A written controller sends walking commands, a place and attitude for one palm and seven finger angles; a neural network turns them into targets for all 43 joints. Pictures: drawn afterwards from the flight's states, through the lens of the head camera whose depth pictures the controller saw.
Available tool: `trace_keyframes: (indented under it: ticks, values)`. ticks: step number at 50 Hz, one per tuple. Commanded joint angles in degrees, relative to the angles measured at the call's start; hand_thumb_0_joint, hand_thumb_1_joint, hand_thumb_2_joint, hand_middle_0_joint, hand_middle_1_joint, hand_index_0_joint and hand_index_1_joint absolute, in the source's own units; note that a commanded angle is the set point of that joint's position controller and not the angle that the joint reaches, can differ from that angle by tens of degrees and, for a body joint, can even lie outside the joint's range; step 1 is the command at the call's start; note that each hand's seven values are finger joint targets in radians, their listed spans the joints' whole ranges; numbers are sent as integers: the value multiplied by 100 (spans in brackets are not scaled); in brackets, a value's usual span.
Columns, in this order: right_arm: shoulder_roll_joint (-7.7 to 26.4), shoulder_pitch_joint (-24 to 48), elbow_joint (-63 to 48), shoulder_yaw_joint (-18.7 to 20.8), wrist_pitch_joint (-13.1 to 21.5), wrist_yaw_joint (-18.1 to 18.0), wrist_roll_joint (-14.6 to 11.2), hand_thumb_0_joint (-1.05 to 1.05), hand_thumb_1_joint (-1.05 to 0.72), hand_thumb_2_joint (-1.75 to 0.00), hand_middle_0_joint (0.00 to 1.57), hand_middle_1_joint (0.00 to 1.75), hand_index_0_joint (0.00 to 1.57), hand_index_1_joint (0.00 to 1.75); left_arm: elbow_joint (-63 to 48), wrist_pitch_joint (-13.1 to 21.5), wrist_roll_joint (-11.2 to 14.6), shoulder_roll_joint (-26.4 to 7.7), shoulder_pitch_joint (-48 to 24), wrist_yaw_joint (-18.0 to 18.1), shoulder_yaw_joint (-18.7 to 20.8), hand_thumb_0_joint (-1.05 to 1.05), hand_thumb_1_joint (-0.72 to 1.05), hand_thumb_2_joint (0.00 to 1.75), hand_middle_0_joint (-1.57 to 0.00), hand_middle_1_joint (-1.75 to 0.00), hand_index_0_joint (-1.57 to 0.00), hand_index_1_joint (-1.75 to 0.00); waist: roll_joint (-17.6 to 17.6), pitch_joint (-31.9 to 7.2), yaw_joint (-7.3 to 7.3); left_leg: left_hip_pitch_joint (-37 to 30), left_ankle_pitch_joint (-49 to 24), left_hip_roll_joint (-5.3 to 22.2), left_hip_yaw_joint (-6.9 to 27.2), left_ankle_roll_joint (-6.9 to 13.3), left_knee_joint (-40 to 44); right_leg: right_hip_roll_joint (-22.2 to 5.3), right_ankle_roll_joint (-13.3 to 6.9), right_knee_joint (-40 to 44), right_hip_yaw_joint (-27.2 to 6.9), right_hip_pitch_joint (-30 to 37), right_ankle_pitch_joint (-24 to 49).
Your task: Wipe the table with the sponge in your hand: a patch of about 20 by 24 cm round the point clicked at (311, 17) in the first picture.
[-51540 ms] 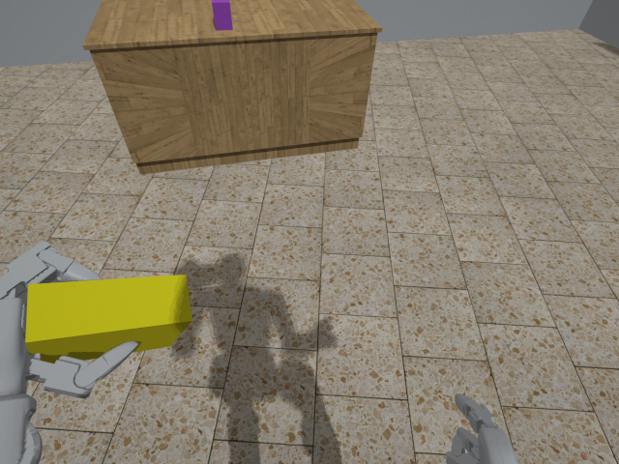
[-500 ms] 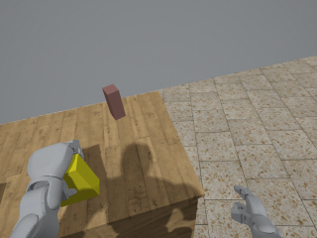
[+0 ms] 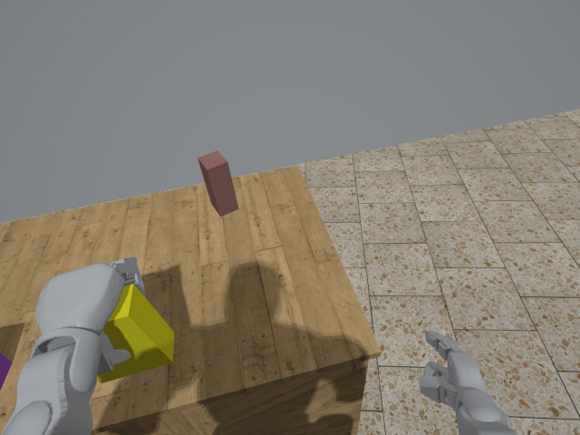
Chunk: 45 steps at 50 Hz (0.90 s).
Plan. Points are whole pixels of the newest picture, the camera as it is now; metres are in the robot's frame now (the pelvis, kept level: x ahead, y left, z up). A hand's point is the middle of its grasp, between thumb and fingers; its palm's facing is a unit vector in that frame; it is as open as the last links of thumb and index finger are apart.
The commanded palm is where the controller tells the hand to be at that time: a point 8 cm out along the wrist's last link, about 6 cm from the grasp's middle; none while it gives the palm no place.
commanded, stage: bring the sponge back beside the body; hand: left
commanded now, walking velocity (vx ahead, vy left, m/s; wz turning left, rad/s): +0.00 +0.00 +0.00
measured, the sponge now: (125, 343) +0.20 +0.28 +0.04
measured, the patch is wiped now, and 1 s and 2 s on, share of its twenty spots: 0.95 0.95 0.95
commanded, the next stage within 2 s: step back with the hand held close in 0.74 s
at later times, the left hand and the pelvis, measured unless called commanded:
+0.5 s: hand (86, 333) +0.18 +0.29 +0.11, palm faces +0.04 -0.10 -0.99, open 9.5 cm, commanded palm +0.15 +0.28 +0.18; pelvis +0.00 +0.00 +0.00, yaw +0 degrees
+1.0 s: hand (118, 311) +0.20 +0.25 +0.13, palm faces +0.28 -0.79 -0.55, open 9.5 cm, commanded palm +0.15 +0.28 +0.17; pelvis +0.00 +0.00 +0.00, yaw +1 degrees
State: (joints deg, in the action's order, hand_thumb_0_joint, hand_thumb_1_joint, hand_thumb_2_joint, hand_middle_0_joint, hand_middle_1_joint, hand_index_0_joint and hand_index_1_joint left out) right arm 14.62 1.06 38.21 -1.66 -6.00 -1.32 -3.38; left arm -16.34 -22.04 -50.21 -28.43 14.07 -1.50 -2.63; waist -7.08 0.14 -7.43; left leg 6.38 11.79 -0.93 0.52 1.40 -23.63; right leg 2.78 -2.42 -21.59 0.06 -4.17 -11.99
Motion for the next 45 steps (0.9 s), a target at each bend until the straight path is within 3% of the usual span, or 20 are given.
trace_keyframes:
  ticks: [1,3,6,8,9,12,13,14,18,20,23,24,28,30,33,38,42,43,44,45]
  values:
    - [567,1399,-1043,163,333,-59,40,0,-90,-90,20,30,20,30,-1149,84,-164,-1295,-1022,261,971,0,10,130,-120,-160,-120,-160,338,-738,15,-138,-894,20,456,190,259,-121,-192,417,-616,-51,573]
    - [571,1482,-1086,162,342,-58,31,0,-90,-90,20,30,20,30,-1373,105,-160,-1482,-994,284,1171,0,10,130,-120,-160,-120,-160,188,-808,-11,-143,-859,16,506,187,288,-85,-230,395,-784,16,540]
    - [565,1391,-1068,164,347,-61,34,0,-90,-90,20,30,20,30,-1314,126,-124,-1368,-935,269,1068,0,10,130,-120,-160,-120,-160,228,-739,2,-116,-847,32,498,182,291,-115,-195,392,-598,-23,505]
    - [550,1489,-1128,162,385,-69,22,0,-90,-90,20,30,20,30,-1534,161,-114,-1443,-898,266,1160,0,10,130,-120,-160,-120,-160,139,-737,-1,-146,-758,28,544,187,307,-75,-223,408,-757,-38,408]
    - [532,1421,-1123,148,400,-73,22,0,-90,-90,20,30,20,30,-1504,167,-111,-1329,-910,251,1035,0,10,130,-120,-160,-120,-160,157,-746,7,-119,-733,27,510,194,298,-103,-196,380,-598,-25,376]
    - [554,1352,-1078,185,400,-85,35,0,-90,-90,20,30,20,30,-1466,226,-65,-1416,-754,258,1151,0,10,130,-120,-160,-120,-160,240,-730,8,-130,-770,29,501,191,273,-142,-176,413,-624,-59,416]
    - [562,1459,-1120,170,426,-79,25,0,-90,-90,20,30,20,30,-1605,215,-90,-1529,-710,258,1279,0,10,130,-120,-160,-120,-160,126,-711,-18,-110,-715,30,565,189,304,-70,-228,397,-778,-38,374]
    - [540,1379,-1130,152,428,-83,35,0,-90,-90,20,30,20,30,-1551,209,-73,-1392,-680,239,1155,0,10,130,-120,-160,-120,-160,146,-718,-9,-68,-702,30,518,195,298,-116,-193,368,-598,0,378]
    - [564,1419,-1134,159,439,-94,23,0,-90,-90,20,30,20,30,-1655,231,-42,-1577,-593,241,1344,0,10,130,-120,-160,-120,-160,139,-604,0,-45,-568,44,586,185,333,-73,-211,414,-751,-82,216]
    - [551,1333,-1111,168,469,-106,17,0,-90,-90,20,30,20,30,-1574,268,-24,-1466,-614,237,1249,0,10,130,-120,-160,-120,-160,306,-620,30,-54,-631,36,539,187,275,-121,-166,415,-626,-115,239]
    - [557,1410,-1142,162,499,-128,20,0,-90,-90,20,30,20,30,-1771,304,-40,-1532,-727,240,1285,0,10,130,-120,-160,-120,-160,50,-630,36,-98,-544,44,582,188,324,-66,-206,424,-742,-111,219]
    - [543,1344,-1130,152,510,-134,38,0,-90,-90,20,30,20,30,-1730,305,-85,-1461,-769,239,1198,0,10,130,-120,-160,-120,-160,-16,-689,9,-91,-577,39,553,200,314,-90,-191,374,-583,-52,259]
    - [554,1382,-1112,159,517,-132,41,0,-90,-90,20,30,20,30,-1679,315,-58,-1562,-607,266,1348,0,10,130,-120,-160,-120,-160,91,-651,3,-75,-609,47,596,183,339,-69,-216,412,-725,-43,293]
    - [540,1280,-1065,168,504,-127,34,0,-90,-90,20,30,20,30,-1552,309,-31,-1459,-569,263,1272,0,10,130,-120,-160,-120,-160,292,-676,20,-85,-720,48,549,173,290,-121,-172,406,-596,-61,348]
    - [569,1403,-1106,159,480,-119,34,0,-90,-90,20,30,20,30,-1581,263,-13,-1539,-571,256,1357,0,10,130,-120,-160,-120,-160,245,-601,14,-44,-634,36,576,174,303,-83,-211,436,-756,-84,317]
    - [565,1394,-1117,152,482,-117,41,0,-90,-90,20,30,20,30,-1641,259,-27,-1560,-545,245,1361,0,10,130,-120,-160,-120,-160,80,-688,2,-61,-671,45,582,173,310,-84,-208,393,-711,-26,370]
    - [563,1252,-1081,175,462,-127,45,0,-90,-90,20,30,20,30,-1532,294,4,-1461,-528,241,1236,0,10,130,-120,-160,-120,-160,289,-675,43,-86,-705,38,519,177,254,-162,-144,436,-583,-97,347]
    - [571,1328,-1052,150,479,-132,25,0,-90,-90,20,30,20,30,-1242,240,-71,-1356,-640,247,1150,0,10,130,-120,-160,-120,-160,295,-468,110,-15,-552,48,534,158,302,-64,-195,460,-697,-249,200]
    - [375,261,-2271,174,519,-197,84,0,-90,-90,20,30,20,30,-2708,1485,4960,-470,-1613,422,2301,0,10,130,-120,-160,-120,-160,1011,313,652,111,505,146,422,273,-62,-232,-173,705,-1054,-1307,675]
    - [441,-109,-1782,31,587,-233,189,0,-90,-90,20,30,20,30,-1370,1851,5063,-997,-397,522,2517,0,10,130,-120,-160,-120,-160,1495,52,539,104,654,134,451,258,-257,-465,-171,675,-924,-1436,288]
